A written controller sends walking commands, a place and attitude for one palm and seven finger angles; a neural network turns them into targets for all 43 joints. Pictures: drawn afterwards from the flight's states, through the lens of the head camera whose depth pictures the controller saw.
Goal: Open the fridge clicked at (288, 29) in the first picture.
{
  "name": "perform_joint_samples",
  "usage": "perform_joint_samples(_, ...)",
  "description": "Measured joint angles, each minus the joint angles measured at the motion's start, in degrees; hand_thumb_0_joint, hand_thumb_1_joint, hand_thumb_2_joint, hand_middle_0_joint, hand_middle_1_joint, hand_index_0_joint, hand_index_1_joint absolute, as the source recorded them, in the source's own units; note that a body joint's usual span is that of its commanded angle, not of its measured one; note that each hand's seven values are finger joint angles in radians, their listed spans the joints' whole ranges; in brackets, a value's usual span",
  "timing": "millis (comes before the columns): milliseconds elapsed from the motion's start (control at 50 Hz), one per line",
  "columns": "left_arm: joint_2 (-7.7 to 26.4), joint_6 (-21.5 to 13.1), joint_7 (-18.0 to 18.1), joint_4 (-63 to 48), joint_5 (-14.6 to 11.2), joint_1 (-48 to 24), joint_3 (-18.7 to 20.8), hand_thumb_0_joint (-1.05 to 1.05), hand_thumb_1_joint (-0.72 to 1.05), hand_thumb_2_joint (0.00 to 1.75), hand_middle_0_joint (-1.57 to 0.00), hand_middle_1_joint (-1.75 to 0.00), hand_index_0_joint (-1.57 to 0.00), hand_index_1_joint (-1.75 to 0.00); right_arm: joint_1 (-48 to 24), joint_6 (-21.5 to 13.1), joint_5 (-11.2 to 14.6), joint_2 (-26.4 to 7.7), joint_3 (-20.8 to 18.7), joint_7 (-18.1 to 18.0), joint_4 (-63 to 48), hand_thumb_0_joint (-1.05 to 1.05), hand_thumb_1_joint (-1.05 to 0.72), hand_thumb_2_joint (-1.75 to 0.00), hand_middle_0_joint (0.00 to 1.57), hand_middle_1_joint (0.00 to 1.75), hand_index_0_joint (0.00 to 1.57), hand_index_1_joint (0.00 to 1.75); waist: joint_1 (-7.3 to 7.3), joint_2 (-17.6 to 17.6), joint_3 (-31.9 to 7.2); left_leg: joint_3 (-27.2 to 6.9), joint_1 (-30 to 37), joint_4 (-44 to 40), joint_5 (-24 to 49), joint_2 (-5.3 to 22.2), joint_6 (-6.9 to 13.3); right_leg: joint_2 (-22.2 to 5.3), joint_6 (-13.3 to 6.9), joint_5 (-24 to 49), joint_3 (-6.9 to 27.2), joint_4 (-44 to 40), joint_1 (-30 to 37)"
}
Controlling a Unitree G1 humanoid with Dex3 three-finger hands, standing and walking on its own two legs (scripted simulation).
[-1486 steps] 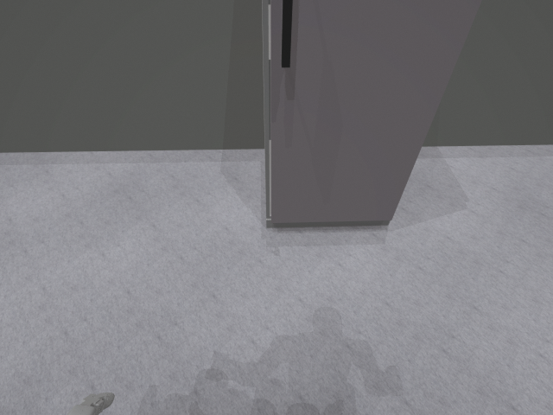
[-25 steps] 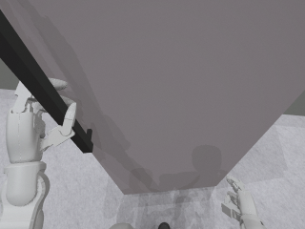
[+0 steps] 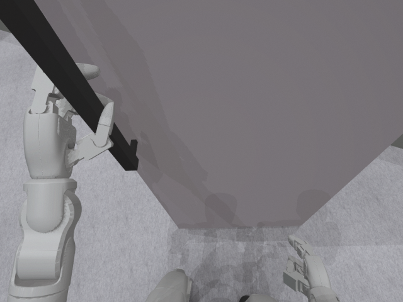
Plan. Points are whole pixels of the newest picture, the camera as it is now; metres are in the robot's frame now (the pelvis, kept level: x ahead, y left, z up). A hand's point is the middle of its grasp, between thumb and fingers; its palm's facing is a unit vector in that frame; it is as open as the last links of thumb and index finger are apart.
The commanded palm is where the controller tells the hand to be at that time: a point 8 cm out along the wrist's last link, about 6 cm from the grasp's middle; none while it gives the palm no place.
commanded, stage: walk backward, drawing the door open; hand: left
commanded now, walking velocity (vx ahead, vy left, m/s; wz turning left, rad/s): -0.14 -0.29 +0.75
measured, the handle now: (81, 78) +0.36 +0.15 +0.26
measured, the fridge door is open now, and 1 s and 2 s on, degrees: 26 61 71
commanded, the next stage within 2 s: stop walking and hold the door back in 1.22 s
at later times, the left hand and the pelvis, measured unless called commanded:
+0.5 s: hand (113, 249) +0.17 +0.09 +0.21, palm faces +0.37 -0.90 -0.23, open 7.5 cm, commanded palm +0.13 +0.12 +0.21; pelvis -0.08 -0.13 +0.00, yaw +20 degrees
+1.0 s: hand out of the picture +0.05 -0.01 +0.20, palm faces +0.65 -0.73 -0.21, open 7.6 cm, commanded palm -0.01 +0.01 +0.20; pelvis -0.10 -0.29 +0.00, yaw +40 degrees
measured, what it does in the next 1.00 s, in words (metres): steps to the right, turning left: left foot, then right foot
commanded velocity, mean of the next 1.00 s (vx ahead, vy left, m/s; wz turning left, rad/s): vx -0.16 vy -0.27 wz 0.66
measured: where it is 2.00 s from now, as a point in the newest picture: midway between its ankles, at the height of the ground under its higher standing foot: outside the picture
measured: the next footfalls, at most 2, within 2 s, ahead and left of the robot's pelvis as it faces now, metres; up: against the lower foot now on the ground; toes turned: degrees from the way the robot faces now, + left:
left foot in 0.28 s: -0.08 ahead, +0.07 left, +0.00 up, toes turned +17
right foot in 0.56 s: +0.04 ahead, -0.26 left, +0.00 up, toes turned +22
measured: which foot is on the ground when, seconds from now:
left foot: up 0.00-0.26, down 0.28-0.56, up 0.58-0.88, down 0.90-1.00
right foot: down 0.00-0.28, up 0.30-0.54, down 0.56-0.90, up 0.92-1.00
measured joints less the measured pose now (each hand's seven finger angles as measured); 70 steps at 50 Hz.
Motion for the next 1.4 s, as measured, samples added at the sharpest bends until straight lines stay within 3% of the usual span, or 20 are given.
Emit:
perform_joint_samples(60, 0.1, 0.0, -0.3, -0.4, -0.4, 1.1, 0.5, -0.15, 0.56, 0.81, -0.46, -1.40, -0.19, -1.29, -1.0, 0.5, -0.4, -1.0, -1.1, -1.4, -1.0, 0.02, -0.91, -0.89, 0.20, 0.30, 0.21, 0.30, -0.81, -3.7, -0.3, 5.8, -3.0, 14.8, -4.8, -3.5, 0.8, -2.5, -1.2, 0.6, -0.9, 0.6, -1.2)
perform_joint_samples(100, 0.1, -0.1, -0.6, -0.7, -0.2, 1.8, 0.1, -0.14, 0.55, 0.82, -0.46, -1.40, -0.19, -1.31, -0.8, 0.9, -0.9, -1.8, -1.5, -2.2, -2.2, 0.02, -0.91, -0.89, 0.20, 0.30, 0.20, 0.30, -1.77, -5.5, -1.2, 9.5, -2.2, 16.1, -5.1, -3.6, 0.8, -3.6, -1.7, 1.1, -2.5, 0.2, -1.7)
perform_joint_samples(240, -0.3, 2.5, -0.2, -3.3, 3.2, 1.0, -4.7, -0.16, 0.56, 0.73, -0.47, -1.40, -0.21, -1.24, 0.8, 1.3, -2.0, -3.7, -2.9, -3.9, -5.7, 0.02, -0.91, -0.89, 0.20, 0.30, 0.20, 0.30, -2.82, -6.9, -4.8, 15.4, 8.2, -6.0, 0.3, -1.5, 1.3, -4.7, -3.3, 1.7, -9.5, 1.8, -5.8)
perform_joint_samples(280, -0.1, 3.8, 0.0, -3.8, 3.5, -0.1, -5.7, -0.17, 0.57, 0.70, -0.46, -1.40, -0.20, -1.19, 1.2, 1.1, -1.9, -4.0, -3.1, -3.7, -7.2, 0.02, -0.91, -0.89, 0.20, 0.30, 0.20, 0.30, -2.89, -5.9, -5.6, 14.8, 12.3, -15.1, 7.1, -1.0, 2.2, -4.7, -3.0, 0.4, -10.6, 6.7, -9.0)
perform_joint_samples(380, 0.3, 1.5, -1.7, 0.6, 2.4, -2.0, -6.3, -0.16, 0.58, 0.68, -0.45, -1.40, -0.19, -1.17, 1.8, 0.0, -1.7, 0.0, -2.2, -1.5, -4.8, 0.01, -0.91, -0.89, 0.20, 0.30, 0.20, 0.29, -2.75, -5.1, -2.6, 9.4, 13.0, -17.1, 8.4, 0.1, 1.1, -1.1, 2.3, -10.5, -2.8, 27.2, -15.8)
perform_joint_samples(500, -0.2, 1.3, -2.5, 0.5, 0.0, -2.7, -5.3, -0.14, 0.57, 0.75, -0.45, -1.40, -0.18, -1.24, 2.9, -0.8, -0.4, 2.9, 0.3, 0.3, -2.1, 0.01, -0.91, -0.89, 0.20, 0.30, 0.20, 0.30, 0.90, -2.8, -0.4, 3.7, 11.3, -18.0, 11.6, 4.1, -3.1, -1.8, 4.1, -5.0, 1.4, 18.0, -12.0)
perform_joint_samples(560, 0.3, 1.6, -1.6, 0.0, -1.2, -2.3, -2.8, -0.14, 0.57, 0.78, -0.46, -1.40, -0.17, -1.26, 3.2, -0.7, 0.3, 3.6, 1.2, 0.4, -1.7, 0.02, -0.90, -0.89, 0.20, 0.30, 0.21, 0.30, 2.12, -2.8, -1.0, 1.2, 8.0, -13.5, 10.0, 4.9, -4.1, -2.7, 4.3, -0.2, 1.6, 6.0, -4.2)
perform_joint_samples(620, -1.0, 1.0, -0.6, -0.5, -1.1, -1.3, 0.0, -0.14, 0.58, 0.81, -0.49, -1.40, -0.16, -1.29, 0.2, 0.0, 0.4, 1.8, 0.8, 0.0, -0.2, 0.02, -0.90, -0.89, 0.21, 0.30, 0.21, 0.30, 0.56, -1.5, 0.8, 0.1, 1.5, 3.4, -3.3, 2.8, -0.3, -1.9, 0.4, 0.3, -1.6, 6.7, -4.5)
perform_joint_samples(680, -1.4, 1.0, -0.4, -1.8, -1.1, 1.3, 0.6, -0.12, 0.58, 0.82, -0.48, -1.40, -0.16, -1.30, -0.7, 0.7, -0.3, 0.0, -0.6, -1.0, -0.1, 0.02, -0.91, -0.89, 0.21, 0.30, 0.21, 0.30, -0.71, -3.7, 0.9, 5.8, -3.3, 21.9, -7.2, -1.5, 0.2, -4.0, -0.8, 1.2, -3.5, 5.3, -4.4)
perform_joint_samples(720, -1.5, 0.5, -0.4, -2.5, -1.0, 2.8, 0.1, -0.11, 0.58, 0.82, -0.48, -1.40, -0.16, -1.32, -0.4, 1.4, -0.8, -1.2, -1.5, -1.6, -0.8, 0.02, -0.91, -0.89, 0.20, 0.30, 0.21, 0.30, -1.61, -5.0, 0.4, 10.3, -2.9, 23.7, -7.6, -2.3, 0.1, -5.2, -1.5, 2.4, -5.3, 3.4, -4.0)
perform_joint_samples(820, -0.9, 1.0, -0.8, -5.0, 0.1, 4.6, -3.0, -0.10, 0.57, 0.80, -0.48, -1.40, -0.19, -1.32, 1.6, 1.8, -1.6, -3.0, -2.7, -3.2, -2.9, 0.02, -0.91, -0.89, 0.20, 0.30, 0.20, 0.30, -2.34, -7.6, -2.9, 16.8, 4.7, 6.8, -8.6, -2.2, 1.1, -6.2, -2.9, 4.4, -10.7, 0.7, -5.1)
perform_joint_samples(880, -0.3, 2.8, -0.5, -7.1, 1.5, 4.3, -4.9, -0.13, 0.57, 0.75, -0.48, -1.40, -0.19, -1.26, 2.6, 1.2, -1.6, -3.8, -3.0, -3.4, -5.0, 0.02, -0.91, -0.89, 0.20, 0.30, 0.20, 0.30, -2.37, -7.5, -5.3, 17.4, 11.3, -9.8, 0.2, -1.5, 1.6, -5.7, -3.6, 4.0, -13.4, 3.2, -8.3)
perform_joint_samples(900, 0.3, 3.2, -0.3, -7.3, 1.6, 3.8, -5.1, -0.14, 0.57, 0.73, -0.48, -1.40, -0.18, -1.22, 2.6, 0.9, -1.6, -3.7, -3.3, -3.4, -5.8, 0.02, -0.91, -0.89, 0.20, 0.30, 0.20, 0.30, -2.41, -7.7, -5.4, 16.9, 12.4, -12.8, 4.9, -1.6, 3.4, -6.1, -3.1, 3.0, -13.3, 6.6, -10.2)
perform_joint_samples(940, 0.8, 1.7, -0.4, -5.3, 1.5, 3.2, -5.1, -0.14, 0.58, 0.71, -0.47, -1.40, -0.17, -1.19, 2.2, 0.5, -1.8, -2.3, -3.6, -3.2, -5.5, 0.02, -0.91, -0.89, 0.20, 0.30, 0.20, 0.30, -1.98, -8.4, -4.2, 16.1, 12.8, -12.0, 5.1, -1.8, 4.5, -4.9, -0.2, -6.0, -8.2, 16.6, -13.3)
perform_joint_samples(1000, 1.1, 0.9, -1.9, -3.2, 1.1, 3.6, -5.0, -0.13, 0.58, 0.71, -0.47, -1.39, -0.17, -1.20, 2.8, -0.3, -1.5, -0.1, -2.3, -1.9, -3.9, 0.02, -0.91, -0.89, 0.20, 0.30, 0.20, 0.29, -2.24, -6.7, -3.7, 11.8, 13.6, -14.7, 6.4, 0.3, 2.7, -2.0, 2.2, -8.4, -3.6, 26.8, -16.2)
perform_joint_samples(1120, 0.3, 0.8, -1.9, -2.6, -0.3, 4.3, -4.0, -0.10, 0.58, 0.77, -0.47, -1.40, -0.18, -1.25, 3.6, -1.0, -0.3, 2.4, 0.1, -0.1, -2.2, 0.01, -0.91, -0.89, 0.20, 0.30, 0.20, 0.30, 1.26, -3.4, -2.7, 6.2, 12.8, -18.5, 10.9, 5.1, -1.6, -2.2, 4.3, -4.5, 0.1, 19.5, -12.8)
perform_joint_samples(1200, 0.9, 1.1, -0.2, -2.3, -1.7, 4.8, 0.3, -0.10, 0.59, 0.81, -0.46, -1.40, -0.17, -1.27, 3.5, -1.0, 0.1, 3.1, 1.2, 0.3, -2.4, 0.02, -0.90, -0.89, 0.20, 0.30, 0.21, 0.30, 2.58, -2.7, -3.4, 3.2, 9.2, -14.5, 10.0, 6.3, -4.1, -2.7, 5.3, 0.3, 0.3, 4.4, -3.0)
perform_joint_samples(1260, -0.1, 0.6, 1.0, -1.8, -1.5, 5.2, 4.3, -0.11, 0.60, 0.83, -0.46, -1.40, -0.16, -1.28, 0.6, -0.1, 0.2, 1.4, 1.0, 0.0, -1.1, 0.02, -0.90, -0.89, 0.21, 0.30, 0.21, 0.30, 1.84, -1.3, -2.4, 0.9, 2.4, 0.7, -1.9, 4.4, -0.9, -2.0, 1.6, 0.5, -2.1, 3.5, -2.8)
perform_joint_samples(1320, 0.2, 0.5, 1.1, -2.2, -1.7, 7.1, 5.6, -0.10, 0.61, 0.83, -0.46, -1.40, -0.16, -1.30, -0.6, 0.7, -0.1, -0.5, -0.6, -1.0, -0.4, 0.02, -0.90, -0.89, 0.21, 0.30, 0.21, 0.30, 0.40, -3.3, -1.8, 5.3, -3.4, 20.2, -7.8, -1.0, -0.1, -4.2, 0.2, 1.4, -3.7, 3.4, -3.4)
perform_joint_samples(1400, 0.6, -1.5, 1.0, -0.6, -1.7, 8.3, 4.2, -0.10, 0.60, 0.83, -0.46, -1.40, -0.18, -1.32, 1.1, 1.9, -0.7, -3.0, -1.8, -2.6, -1.1, 0.02, -0.91, -0.89, 0.20, 0.30, 0.20, 0.30, -0.54, -5.6, -3.4, 12.2, -2.8, 22.3, -7.3, -3.4, -0.4, -6.5, -0.7, 3.4, -6.7, 0.5, -2.9)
